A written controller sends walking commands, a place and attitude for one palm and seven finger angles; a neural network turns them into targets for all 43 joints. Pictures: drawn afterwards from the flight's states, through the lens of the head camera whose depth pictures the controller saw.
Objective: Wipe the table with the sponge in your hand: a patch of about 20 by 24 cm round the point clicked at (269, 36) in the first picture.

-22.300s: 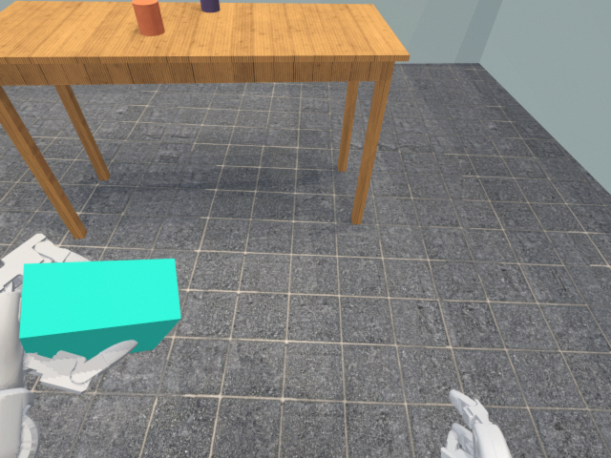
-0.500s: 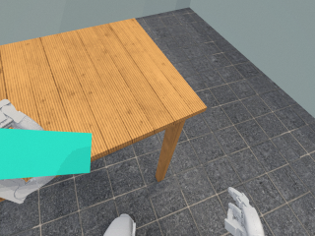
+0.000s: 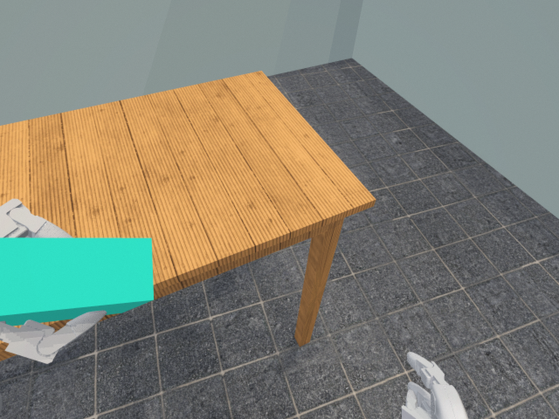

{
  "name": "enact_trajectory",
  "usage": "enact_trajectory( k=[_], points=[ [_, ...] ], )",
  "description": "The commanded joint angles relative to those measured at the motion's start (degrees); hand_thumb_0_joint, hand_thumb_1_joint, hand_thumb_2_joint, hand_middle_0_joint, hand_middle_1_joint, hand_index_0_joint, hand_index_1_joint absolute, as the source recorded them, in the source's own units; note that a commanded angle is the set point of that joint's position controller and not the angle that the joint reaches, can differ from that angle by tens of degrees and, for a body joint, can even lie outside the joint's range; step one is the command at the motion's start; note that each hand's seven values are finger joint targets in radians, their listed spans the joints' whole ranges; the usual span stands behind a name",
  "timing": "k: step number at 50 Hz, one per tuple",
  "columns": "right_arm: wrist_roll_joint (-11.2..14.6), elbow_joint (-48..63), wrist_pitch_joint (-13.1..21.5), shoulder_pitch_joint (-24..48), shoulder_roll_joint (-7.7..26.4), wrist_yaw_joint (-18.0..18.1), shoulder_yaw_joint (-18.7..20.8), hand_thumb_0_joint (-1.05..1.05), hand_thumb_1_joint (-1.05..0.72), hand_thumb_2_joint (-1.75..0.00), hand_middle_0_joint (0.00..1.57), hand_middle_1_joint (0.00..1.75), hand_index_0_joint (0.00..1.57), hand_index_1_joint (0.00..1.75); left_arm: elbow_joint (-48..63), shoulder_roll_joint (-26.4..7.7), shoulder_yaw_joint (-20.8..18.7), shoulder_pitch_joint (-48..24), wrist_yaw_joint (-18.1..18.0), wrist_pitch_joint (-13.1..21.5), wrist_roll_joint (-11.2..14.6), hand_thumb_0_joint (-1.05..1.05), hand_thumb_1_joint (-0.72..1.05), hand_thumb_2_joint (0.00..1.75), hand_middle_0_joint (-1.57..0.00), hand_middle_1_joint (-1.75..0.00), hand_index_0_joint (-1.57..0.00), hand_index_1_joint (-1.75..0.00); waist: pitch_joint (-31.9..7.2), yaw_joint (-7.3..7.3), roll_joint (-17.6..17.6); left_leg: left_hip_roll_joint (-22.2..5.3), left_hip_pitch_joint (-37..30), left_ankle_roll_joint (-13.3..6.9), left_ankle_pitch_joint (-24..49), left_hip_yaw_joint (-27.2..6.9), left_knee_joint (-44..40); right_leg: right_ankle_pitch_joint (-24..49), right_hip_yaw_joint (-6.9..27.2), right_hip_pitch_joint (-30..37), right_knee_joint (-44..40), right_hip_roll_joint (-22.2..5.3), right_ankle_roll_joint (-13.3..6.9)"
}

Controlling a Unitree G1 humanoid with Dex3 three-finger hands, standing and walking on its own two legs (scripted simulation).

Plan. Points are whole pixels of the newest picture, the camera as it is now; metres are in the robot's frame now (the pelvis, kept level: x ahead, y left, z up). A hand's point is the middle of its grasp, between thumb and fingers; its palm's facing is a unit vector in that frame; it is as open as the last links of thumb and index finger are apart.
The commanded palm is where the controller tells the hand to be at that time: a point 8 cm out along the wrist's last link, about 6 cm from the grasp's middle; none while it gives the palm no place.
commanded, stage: come to a stop and stand still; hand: left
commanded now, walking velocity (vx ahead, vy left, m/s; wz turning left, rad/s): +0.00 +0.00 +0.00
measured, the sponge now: (94, 282) +0.22 +0.21 +0.16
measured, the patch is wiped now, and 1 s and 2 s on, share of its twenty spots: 0.00 0.00 0.00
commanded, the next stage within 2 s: look again from close up in 0.50 s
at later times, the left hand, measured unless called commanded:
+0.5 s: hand (17, 287) +0.21 +0.28 +0.17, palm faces +0.35 -0.85 -0.41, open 9.9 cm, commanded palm +0.15 +0.30 +0.18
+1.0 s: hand (31, 278) +0.22 +0.27 +0.17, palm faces +0.36 -0.86 -0.36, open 9.9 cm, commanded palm +0.16 +0.30 +0.18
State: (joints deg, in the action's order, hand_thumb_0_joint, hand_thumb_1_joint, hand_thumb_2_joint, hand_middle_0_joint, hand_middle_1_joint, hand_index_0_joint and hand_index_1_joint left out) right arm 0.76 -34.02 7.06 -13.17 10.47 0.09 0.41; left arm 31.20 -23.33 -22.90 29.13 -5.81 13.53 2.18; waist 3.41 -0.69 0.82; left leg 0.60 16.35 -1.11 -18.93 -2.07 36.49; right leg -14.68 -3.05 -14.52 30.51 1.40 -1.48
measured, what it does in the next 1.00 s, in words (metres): stands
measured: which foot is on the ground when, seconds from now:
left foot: down 0.00-1.00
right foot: down 0.00-1.00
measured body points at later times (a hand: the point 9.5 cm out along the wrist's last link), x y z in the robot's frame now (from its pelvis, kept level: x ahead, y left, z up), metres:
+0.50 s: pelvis -0.01 +0.02 +0.01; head +0.00 +0.05 +0.46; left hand +0.18 +0.32 +0.19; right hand +0.16 -0.20 -0.06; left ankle +0.01 +0.10 -0.73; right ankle +0.02 -0.11 -0.73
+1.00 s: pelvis +0.00 +0.02 +0.01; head +0.01 +0.05 +0.46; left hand +0.19 +0.31 +0.19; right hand +0.17 -0.20 -0.06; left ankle +0.01 +0.11 -0.73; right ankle +0.02 -0.11 -0.73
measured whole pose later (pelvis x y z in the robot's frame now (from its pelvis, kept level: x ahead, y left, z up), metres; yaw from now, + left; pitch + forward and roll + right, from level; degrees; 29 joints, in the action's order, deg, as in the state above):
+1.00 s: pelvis +0.00 +0.02 +0.01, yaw -1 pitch -2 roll -1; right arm -0.2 -33.4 7.8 -12.0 10.9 1.1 -1.7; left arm 25.2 -20.8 -19.5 23.2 -5.4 13.5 1.4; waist 3.6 1.5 -2.2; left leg 2.2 11.1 -2.8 -12.7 -0.5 25.7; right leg -9.6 -0.2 -10.2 21.7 0.3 0.8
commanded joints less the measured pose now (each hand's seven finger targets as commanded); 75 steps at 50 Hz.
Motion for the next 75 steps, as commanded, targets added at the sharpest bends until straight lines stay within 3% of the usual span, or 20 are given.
enact_trajectory(
  k=[1, 3, 5, 6, 7, 8, 10, 15, 17, 20, 24, 29, 50, 51, 52, 53, 55, 61, 65, 75],
  points=[
    [-0.2, 6.5, 2.3, 4.2, 7.2, 2.2, 2.0, 0.0, -0.9, -0.9, 0.2, 0.3, 0.2, 0.3, 6.8, -6.1, -3.7, -8.9, -2.1, 1.3, 0.9, 0.0, 0.1, 1.3, -1.2, -1.6, -1.2, -1.6, -4.8, -0.26, -2.1, -1.7, -5.4, -0.8, 3.7, -1.8, -11.6, -7.1, 10.4, -2.9, -7.9, -8.7, -3.5],
    [-0.3, 6.9, 2.3, 6.1, 7.9, 2.6, 1.9, 0.0, -0.9, -0.9, 0.2, 0.3, 0.2, 0.3, 7.5, -5.9, -2.2, -11.6, -2.1, 1.1, 0.2, 0.0, 0.1, 1.3, -1.2, -1.6, -1.2, -1.6, -4.2, 0.45, 7.3, -6.6, -3.1, -2.9, 1.1, -9.9, -18.6, -5.5, 4.3, -0.2, -2.5, -2.3, 0.4],
    [-0.3, 7.7, 2.9, 7.7, 7.3, 2.8, 1.3, 0.0, -0.9, -0.9, 0.2, 0.3, 0.2, 0.3, 11.7, -7.2, -2.1, -16.6, -2.2, 1.5, -0.8, 0.0, 0.1, 1.3, -1.2, -1.6, -1.2, -1.6, -3.5, 1.08, 10.1, -8.9, -0.9, -3.6, 2.1, -13.3, -21.7, -1.9, 2.5, 2.9, 0.6, -1.1, 1.3],
    [-3.2, 4.8, 6.7, -2.8, 9.2, 2.4, 2.0, 0.0, -0.9, -0.9, 0.2, 0.3, 0.2, 0.3, 18.0, -49.3, -33.7, -64.6, -2.2, 8.4, -9.9, 0.0, 0.1, 1.3, -1.2, -1.6, -1.2, -1.6, -0.6, 5.14, -0.8, -8.1, 9.9, -4.8, 16.4, -1.8, -8.4, 4.6, 7.7, 4.1, -6.4, -5.8, 1.0],
    [-1.1, 4.2, 7.2, 3.6, 2.9, 1.6, -0.9, 0.0, -0.9, -0.9, 0.2, 0.3, 0.2, 0.3, -11.1, -15.7, -10.3, -33.6, 0.4, 5.4, -3.0, 0.0, 0.1, 1.3, -1.2, -1.6, -1.2, -1.6, -9.7, 2.21, -4.4, 0.2, -3.2, -0.9, 16.3, -2.4, -3.9, 12.2, 13.2, 0.2, -8.0, -7.9, -3.8],
    [-0.7, 7.3, 8.0, 2.6, 7.1, 1.3, 1.5, 0.0, -0.9, -0.9, 0.2, 0.3, 0.2, 0.3, -6.5, -9.2, -4.4, -27.8, 1.6, 5.4, -2.0, 0.0, 0.1, 1.3, -1.2, -1.6, -1.2, -1.6, -9.2, 3.03, -0.7, -0.7, -5.3, 0.5, 15.6, -1.3, -5.3, 20.4, 18.7, 3.1, -9.4, -9.2, -3.5],
    [0.4, 7.1, 7.9, 4.3, 7.2, -0.3, 1.9, 0.0, -0.9, -0.9, 0.2, 0.3, 0.2, 0.3, 2.2, -2.6, 1.5, -18.1, 1.2, 6.3, 0.2, 0.0, 0.1, 1.3, -1.2, -1.6, -1.2, -1.6, -15.1, 2.08, 7.9, -2.7, -8.2, 0.2, 23.6, -2.2, -11.2, 18.7, 11.3, 10.5, -4.1, -7.2, -2.2],
    [-0.1, 8.5, 5.4, 6.4, 8.4, -0.7, 2.0, 0.0, -0.9, -0.9, 0.2, 0.3, 0.2, 0.3, 3.7, -9.1, -6.3, -3.3, -0.7, 5.4, 0.6, 0.0, 0.1, 1.3, -1.2, -1.6, -1.2, -1.6, -11.7, 3.35, 0.9, -5.7, -0.6, -0.1, 18.6, -3.8, -15.7, 11.1, 4.9, 11.1, -3.4, -3.9, 0.4],
    [-0.1, 9.7, 4.4, 6.3, 8.2, 0.2, 1.7, 0.0, -0.9, -0.9, 0.2, 0.3, 0.2, 0.3, 3.2, -9.1, -7.1, -5.6, -0.5, 5.4, 1.4, 0.0, 0.1, 1.3, -1.2, -1.6, -1.2, -1.6, -9.2, 2.82, -0.8, -5.7, 3.1, -0.2, 12.8, -4.7, -17.8, 7.8, 4.3, 11.0, -3.9, -3.7, 0.6],
    [0.1, 10.2, 4.2, 7.3, 8.0, 1.6, 1.5, 0.0, -0.9, -0.9, 0.2, 0.3, 0.2, 0.3, 5.5, -11.6, -9.2, -11.0, -0.3, 6.3, 1.4, 0.0, 0.1, 1.3, -1.2, -1.6, -1.2, -1.6, -7.4, 2.45, 3.5, -6.1, 4.0, -0.8, 5.0, -5.2, -20.2, 5.2, 3.9, 10.5, -3.4, -3.3, 0.9],
    [0.0, 9.9, 5.2, 6.4, 7.9, 1.9, 1.3, 0.0, -0.9, -0.9, 0.2, 0.3, 0.2, 0.3, 6.1, -7.8, -4.1, -15.2, 0.0, 6.5, 0.8, 0.0, 0.1, 1.3, -1.2, -1.6, -1.2, -1.6, -7.7, 2.38, 4.8, -5.3, 4.0, -1.5, 0.0, -4.8, -19.6, 4.8, 5.3, 11.2, -5.4, -3.8, 0.6],
    [-0.4, 8.5, 6.1, 6.1, 8.3, 1.5, 1.3, 0.0, -0.9, -0.9, 0.2, 0.3, 0.2, 0.3, 5.6, -4.2, 1.0, -17.6, -0.7, 5.6, -0.5, 0.0, 0.1, 1.3, -1.2, -1.6, -1.2, -1.6, -7.2, 2.29, 3.7, -3.8, -0.3, -0.6, 2.8, -3.8, -18.1, 4.6, 7.0, 8.4, -8.9, -3.7, 0.3],
    [-0.4, 9.3, 3.8, 7.3, 7.9, 1.8, 1.0, 0.0, -0.9, -0.9, 0.2, 0.3, 0.2, 0.3, 7.0, -6.8, -3.3, -10.8, -0.8, 3.5, 0.0, 0.0, 0.1, 1.3, -1.2, -1.6, -1.2, -1.6, -9.6, 2.44, 3.1, -3.0, -3.8, 0.7, 14.6, -2.1, -17.0, 13.5, 4.5, 11.4, -9.4, -2.8, 0.9],
    [-4.1, 8.5, 6.0, -1.3, 10.5, 1.2, 0.5, 0.0, -0.9, -0.9, 0.2, 0.3, 0.2, 0.3, 24.6, -54.1, -35.8, -71.2, -0.7, 10.2, -9.8, 0.0, 0.1, 1.3, -1.2, -1.6, -1.2, -1.6, -2.6, 2.26, 1.5, -4.7, 4.6, -1.4, 19.5, -1.4, -9.6, 11.6, 6.2, 3.8, -11.0, -4.9, 1.8],
    [-1.1, 5.4, 5.9, 5.3, 2.2, 1.2, -1.8, 0.0, -0.9, -0.9, 0.2, 0.3, 0.2, 0.3, -12.2, -15.7, -11.9, -35.6, 1.8, 7.3, -3.3, 0.0, 0.1, 1.3, -1.2, -1.6, -1.2, -1.6, -13.2, 2.01, -0.1, -2.4, -5.9, -0.9, 21.7, -2.2, -13.3, 10.0, 5.3, 3.0, -9.1, -6.7, -1.2],
    [-0.8, 8.3, 7.1, 3.0, 8.0, 1.5, 2.3, 0.0, -0.9, -0.9, 0.2, 0.3, 0.2, 0.3, -12.9, -8.1, -5.8, -19.6, 2.6, 6.3, -0.9, 0.0, 0.1, 1.3, -1.2, -1.6, -1.2, -1.6, -12.0, 4.13, 5.2, -3.1, -8.7, 0.3, 22.5, -1.7, -11.2, 15.7, 12.1, 5.7, -9.8, -5.7, -1.8],
    [0.3, 8.4, 7.1, 4.1, 7.6, -0.1, 2.2, 0.0, -0.9, -0.9, 0.2, 0.3, 0.2, 0.3, -1.4, -1.0, 1.8, -12.1, 2.7, 6.7, 1.2, 0.0, 0.1, 1.3, -1.2, -1.6, -1.2, -1.6, -14.6, 2.67, 10.0, -4.4, -8.5, 0.7, 26.3, -2.4, -13.4, 15.7, 7.0, 9.7, -5.7, -5.3, -1.0],
    [-0.1, 9.7, 5.1, 5.9, 8.5, 0.4, 2.1, 0.0, -0.9, -0.9, 0.2, 0.3, 0.2, 0.3, 3.1, -7.8, -4.8, -5.7, -0.6, 5.0, 1.1, 0.0, 0.1, 1.3, -1.2, -1.6, -1.2, -1.6, -10.5, 3.1, -3.8, -5.0, 1.8, -0.1, 9.9, -3.7, -17.1, 7.6, 4.4, 11.7, -6.4, -4.3, 1.0],
    [-0.1, 9.9, 5.2, 7.6, 8.1, 2.2, 1.5, 0.0, -0.9, -0.9, 0.2, 0.3, 0.2, 0.3, 7.5, -12.1, -8.0, -14.2, -0.9, 6.1, 1.0, 0.0, 0.1, 1.3, -1.2, -1.6, -1.2, -1.6, -7.6, 2.5, 1.5, -3.9, 1.7, -0.8, 2.2, -4.0, -17.9, 2.8, 5.9, 8.9, -8.2, -4.1, 0.8],
    [-0.5, 7.9, 6.7, 6.4, 8.1, 1.4, 1.4, 0.0, -0.9, -0.9, 0.2, 0.3, 0.2, 0.3, 4.4, -4.4, -0.1, -14.3, -0.9, 5.4, -0.2, 0.0, 0.1, 1.3, -1.2, -1.6, -1.2, -1.6, -7.6, 2.48, 3.3, -2.6, -1.9, 0.3, 8.9, -2.5, -16.9, 8.1, 6.2, 9.3, -10.2, -3.0, 0.5]
  ],
)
